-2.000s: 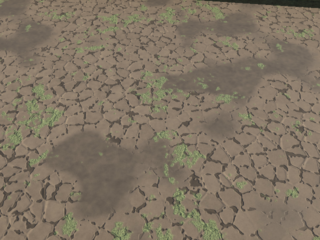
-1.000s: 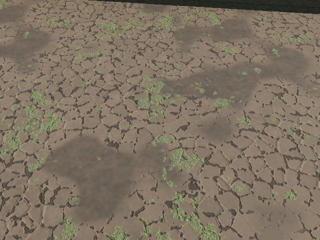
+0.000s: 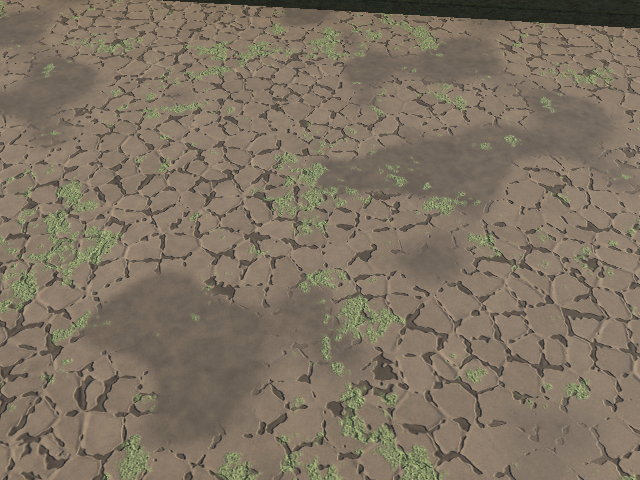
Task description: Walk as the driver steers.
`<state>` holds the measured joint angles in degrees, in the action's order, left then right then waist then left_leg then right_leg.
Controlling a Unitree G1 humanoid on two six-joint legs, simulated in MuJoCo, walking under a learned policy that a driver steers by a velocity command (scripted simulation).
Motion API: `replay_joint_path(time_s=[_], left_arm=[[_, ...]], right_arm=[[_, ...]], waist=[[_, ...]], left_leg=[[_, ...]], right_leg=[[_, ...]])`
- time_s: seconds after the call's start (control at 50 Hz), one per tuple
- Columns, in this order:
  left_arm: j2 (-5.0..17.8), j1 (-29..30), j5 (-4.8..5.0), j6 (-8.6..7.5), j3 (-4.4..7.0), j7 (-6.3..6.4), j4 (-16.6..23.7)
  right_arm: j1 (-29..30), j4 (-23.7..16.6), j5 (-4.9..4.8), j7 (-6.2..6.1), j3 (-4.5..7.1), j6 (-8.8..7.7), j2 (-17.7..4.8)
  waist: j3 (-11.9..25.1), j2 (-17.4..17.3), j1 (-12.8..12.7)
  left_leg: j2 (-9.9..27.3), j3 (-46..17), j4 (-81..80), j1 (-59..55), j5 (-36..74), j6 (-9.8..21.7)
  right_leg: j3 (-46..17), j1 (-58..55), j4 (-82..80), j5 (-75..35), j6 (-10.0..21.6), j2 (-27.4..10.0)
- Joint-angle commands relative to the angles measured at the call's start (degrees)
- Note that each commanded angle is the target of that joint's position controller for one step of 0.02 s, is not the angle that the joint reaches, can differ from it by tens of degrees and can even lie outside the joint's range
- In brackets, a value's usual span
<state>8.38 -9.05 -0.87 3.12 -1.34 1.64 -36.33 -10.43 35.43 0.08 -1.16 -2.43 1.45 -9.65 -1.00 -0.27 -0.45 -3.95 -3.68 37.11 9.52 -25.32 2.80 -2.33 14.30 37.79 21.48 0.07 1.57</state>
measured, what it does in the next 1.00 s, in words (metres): stands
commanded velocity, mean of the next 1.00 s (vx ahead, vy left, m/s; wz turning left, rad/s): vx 0.50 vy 0.00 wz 0.00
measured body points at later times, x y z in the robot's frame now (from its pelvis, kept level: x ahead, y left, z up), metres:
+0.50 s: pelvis +0.00 +0.00 +0.00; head +0.00 +0.00 +0.45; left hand +0.17 +0.21 -0.10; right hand +0.17 -0.21 -0.09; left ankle -0.06 +0.10 -0.72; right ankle -0.01 -0.12 -0.72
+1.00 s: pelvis +0.00 +0.00 +0.00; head +0.00 +0.00 +0.45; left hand +0.17 +0.21 -0.10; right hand +0.17 -0.21 -0.09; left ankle -0.06 +0.10 -0.72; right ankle -0.01 -0.12 -0.72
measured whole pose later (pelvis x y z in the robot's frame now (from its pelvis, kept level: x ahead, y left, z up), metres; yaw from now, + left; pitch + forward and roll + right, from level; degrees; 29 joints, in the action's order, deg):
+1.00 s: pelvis +0.00 +0.00 +0.00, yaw +0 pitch -2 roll -1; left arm 8.2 -9.3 -1.0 2.7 -1.6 1.7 -36.1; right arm -10.6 35.5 0.3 -1.4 -2.5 1.6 -9.6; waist -0.9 -0.5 -0.2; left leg -3.6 -3.2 37.1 9.8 -25.3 2.7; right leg -2.4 14.6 37.7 21.3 0.1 1.7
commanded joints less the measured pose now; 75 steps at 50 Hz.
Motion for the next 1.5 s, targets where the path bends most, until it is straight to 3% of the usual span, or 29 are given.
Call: replay_joint_path(time_s=[0.02, 0.1, 0.12, 0.2, 0.28, 0.3, 0.38, 0.46, 0.48, 0.56, 0.64, 0.66, 0.72, 0.78, 0.8, 0.86, 0.88, 0.98, 1.0, 1.08, 1.16, 1.18, 1.24, 1.26, 1.34, 1.36, 1.42, 1.48, 1.5], left_arm=[[3.6, 3.0, -0.16, -0.87, 0.71, 0.27, 5.2], [3.5, 3.1, -0.32, -1.39, 0.64, 0.29, 5.2], [3.9, 3.4, -0.01, -1.14, 1.08, 0.10, 4.8], [3.5, 3.0, -0.16, -0.89, 0.68, 0.27, 5.2], [3.5, 3.0, -0.31, -1.41, 0.61, 0.28, 5.2], [3.9, 3.4, -0.01, -1.15, 1.06, 0.10, 4.8], [3.5, 3.0, -0.16, -0.91, 0.66, 0.26, 5.2], [3.5, 3.0, -0.31, -1.42, 0.60, 0.27, 5.2], [3.9, 3.4, -0.01, -1.17, 1.05, 0.09, 4.7], [3.5, 2.9, -0.16, -0.92, 0.65, 0.25, 5.2], [3.5, 3.0, -0.31, -1.44, 0.59, 0.27, 5.2], [3.8, 3.4, -0.01, -1.18, 1.04, 0.09, 4.7], [3.4, 2.9, -0.19, -0.96, 0.61, 0.23, 5.2], [3.5, 3.0, -0.26, -1.36, 0.60, 0.29, 5.2], [3.8, 3.4, 0.00, -1.15, 1.03, 0.10, 4.7], [3.8, 3.4, 0.09, -0.73, 1.05, 0.00, 4.7], [3.4, 2.9, -0.16, -0.96, 0.62, 0.23, 5.2], [3.4, 2.9, -0.32, -1.45, 0.56, 0.24, 5.2], [3.8, 3.3, 0.02, -1.16, 1.01, 0.08, 4.7], [3.4, 2.9, -0.16, -0.93, 0.60, 0.24, 5.2], [3.4, 2.9, -0.31, -1.47, 0.55, 0.25, 5.2], [3.8, 3.3, 0.00, -1.21, 1.00, 0.07, 4.7], [3.8, 3.4, 0.10, -0.72, 1.03, 0.00, 4.7], [3.4, 2.8, -0.16, -0.96, 0.60, 0.23, 5.2], [3.4, 2.9, -0.31, -1.47, 0.55, 0.24, 5.2], [3.8, 3.3, 0.00, -1.21, 0.99, 0.06, 4.7], [3.3, 2.8, -0.19, -1.00, 0.57, 0.20, 5.2], [3.4, 2.9, -0.26, -1.39, 0.56, 0.27, 5.2], [3.8, 3.3, 0.01, -1.18, 0.99, 0.08, 4.7]], right_arm=[[3.0, -4.9, 0.29, -0.20, 1.07, -0.92, -4.0], [2.3, -4.7, 0.41, -0.42, 1.14, -0.52, -4.3], [3.0, -4.9, -0.03, -0.21, 1.29, -0.87, -4.5], [2.9, -4.9, 0.29, -0.20, 1.06, -0.94, -4.0], [2.2, -4.7, 0.41, -0.42, 1.13, -0.54, -4.3], [2.9, -4.9, -0.02, -0.21, 1.28, -0.88, -4.5], [2.9, -4.9, 0.29, -0.20, 1.05, -0.95, -4.0], [2.2, -4.6, 0.42, -0.43, 1.12, -0.55, -4.2], [2.9, -4.9, -0.02, -0.21, 1.28, -0.90, -4.5], [2.8, -4.9, 0.30, -0.21, 1.05, -0.96, -4.0], [2.1, -4.6, 0.42, -0.43, 1.12, -0.56, -4.2], [2.9, -4.9, -0.02, -0.21, 1.27, -0.91, -4.5], [2.8, -4.8, 0.30, -0.22, 1.08, -0.95, -4.1], [2.1, -4.6, 0.42, -0.40, 1.05, -0.60, -4.1], [2.8, -4.9, -0.01, -0.21, 1.23, -0.91, -4.5], [3.5, -5.1, -0.11, 0.00, 1.22, -1.26, -4.4], [2.7, -4.8, 0.29, -0.23, 1.05, -0.97, -4.1], [2.1, -4.6, 0.43, -0.41, 1.13, -0.59, -4.3], [2.8, -4.8, -0.01, -0.19, 1.26, -0.94, -4.5], [2.7, -4.8, 0.30, -0.21, 1.03, -0.98, -4.0], [2.0, -4.5, 0.42, -0.44, 1.11, -0.59, -4.2], [2.7, -4.8, -0.02, -0.22, 1.26, -0.94, -4.5], [3.5, -5.1, -0.12, 0.01, 1.21, -1.29, -4.4], [2.6, -4.8, 0.29, -0.22, 1.03, -0.99, -4.0], [2.0, -4.5, 0.43, -0.44, 1.11, -0.60, -4.2], [2.7, -4.8, -0.01, -0.22, 1.26, -0.95, -4.5], [2.7, -4.7, 0.30, -0.23, 1.08, -0.98, -4.1], [2.0, -4.5, 0.43, -0.41, 1.05, -0.63, -4.1], [2.7, -4.8, -0.01, -0.22, 1.23, -0.94, -4.4]], waist=[[1.9, -1.7, 0.1], [3.2, 0.0, 0.4], [4.5, 1.6, 0.0], [1.9, -1.7, 0.1], [3.1, 0.0, 0.4], [4.5, 1.6, 0.0], [1.9, -1.6, 0.1], [3.1, 0.0, 0.4], [4.5, 1.6, 0.1], [1.9, -1.6, 0.1], [3.1, 0.0, 0.4], [4.5, 1.6, 0.1], [2.2, -1.4, 0.1], [2.8, -0.3, 0.4], [4.3, 1.5, 0.1], [3.2, 0.1, -0.2], [1.8, -1.6, 0.1], [3.3, 0.1, 0.4], [4.6, 1.6, 0.1], [1.9, -1.6, 0.1], [3.1, 0.0, 0.4], [4.5, 1.6, 0.1], [3.2, 0.0, -0.2], [1.8, -1.6, 0.1], [3.1, 0.0, 0.4], [4.5, 1.6, 0.1], [2.2, -1.4, 0.1], [2.7, -0.3, 0.4], [4.2, 1.5, 0.1]], left_leg=[[2.8, -2.4, -6.1, 6.0, 22.7, -0.1], [3.0, -2.6, -5.9, 5.4, 23.2, 0.0], [2.8, -2.6, -6.0, 4.8, 20.9, 0.0], [2.8, -2.3, -6.2, 6.0, 22.6, -0.1], [3.0, -2.5, -5.9, 5.4, 23.1, 0.0], [2.8, -2.5, -6.0, 4.8, 20.8, 0.0], [2.9, -2.2, -6.1, 6.0, 22.5, -0.1], [3.0, -2.4, -5.9, 5.4, 23.0, 0.0], [2.8, -2.4, -6.0, 4.8, 20.8, 0.0], [2.9, -2.1, -6.1, 6.0, 22.5, -0.1], [3.1, -2.3, -5.9, 5.3, 23.0, 0.0], [2.9, -2.3, -6.0, 4.7, 20.7, 0.0], [2.9, -2.0, -6.1, 5.8, 22.3, -0.1], [3.1, -2.2, -6.0, 5.5, 23.0, 0.0], [2.9, -2.3, -6.0, 4.8, 20.7, 0.0], [2.8, -2.1, -6.3, 5.3, 20.0, 0.0], [3.0, -2.0, -6.1, 5.9, 22.3, -0.1], [3.1, -2.0, -5.8, 5.2, 22.8, -0.1], [2.9, -2.1, -6.0, 4.7, 20.5, -0.1], [3.0, -1.9, -6.2, 5.9, 22.2, -0.1], [3.2, -2.0, -5.9, 5.3, 22.7, 0.0], [3.0, -2.1, -6.0, 4.7, 20.5, 0.0], [2.8, -1.9, -6.3, 5.3, 19.8, 0.0], [3.0, -1.8, -6.2, 5.9, 22.2, -0.1], [3.2, -1.9, -5.9, 5.3, 22.7, 0.0], [3.0, -2.0, -6.0, 4.6, 20.4, 0.0], [3.0, -1.7, -6.1, 5.7, 22.0, -0.1], [3.2, -1.9, -6.0, 5.4, 22.7, 0.0], [3.0, -1.9, -6.0, 4.7, 20.4, 0.0]], right_leg=[[-1.3, -4.6, -3.4, -17.8, 2.3, -1.2], [-1.1, -5.3, -3.4, -19.0, 2.2, -1.1], [-1.1, -6.6, -3.1, -16.9, 2.4, -1.0], [-1.4, -4.6, -3.4, -17.8, 2.3, -1.2], [-1.2, -5.2, -3.4, -19.0, 2.2, -1.1], [-1.2, -6.5, -3.1, -16.9, 2.4, -1.0], [-1.4, -4.5, -3.4, -17.8, 2.3, -1.1], [-1.2, -5.1, -3.4, -19.0, 2.2, -1.1], [-1.2, -6.4, -3.1, -16.9, 2.4, -1.0], [-1.4, -4.4, -3.4, -17.8, 2.3, -1.1], [-1.3, -5.1, -3.4, -19.0, 2.2, -1.1], [-1.3, -6.4, -3.1, -17.0, 2.4, -0.9], [-1.5, -4.7, -3.5, -18.0, 2.4, -1.2], [-1.3, -4.8, -3.4, -18.7, 2.2, -1.0], [-1.2, -6.0, -3.1, -16.7, 2.4, -0.9], [-1.5, -5.5, -3.2, -15.7, 2.6, -1.0], [-1.5, -4.3, -3.4, -17.8, 2.4, -1.1], [-1.4, -5.2, -3.5, -19.2, 2.3, -1.1], [-1.3, -6.4, -3.1, -17.0, 2.5, -1.0], [-1.5, -4.3, -3.4, -17.7, 2.4, -1.1], [-1.3, -4.9, -3.5, -18.9, 2.3, -1.0], [-1.3, -6.1, -3.1, -16.9, 2.4, -0.9], [-1.6, -5.4, -3.2, -15.7, 2.6, -0.9], [-1.5, -4.2, -3.4, -17.8, 2.4, -1.1], [-1.4, -4.9, -3.5, -19.0, 2.3, -1.0], [-1.4, -6.1, -3.1, -17.0, 2.5, -0.9], [-1.6, -4.5, -3.5, -18.0, 2.4, -1.1], [-1.4, -4.6, -3.4, -18.8, 2.3, -1.0], [-1.3, -5.8, -3.1, -16.7, 2.4, -0.8]])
